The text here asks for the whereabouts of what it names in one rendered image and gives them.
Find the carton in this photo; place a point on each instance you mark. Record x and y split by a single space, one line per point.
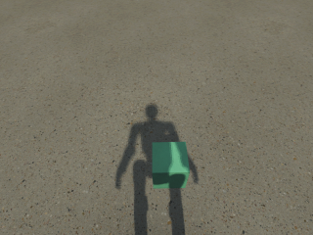
170 165

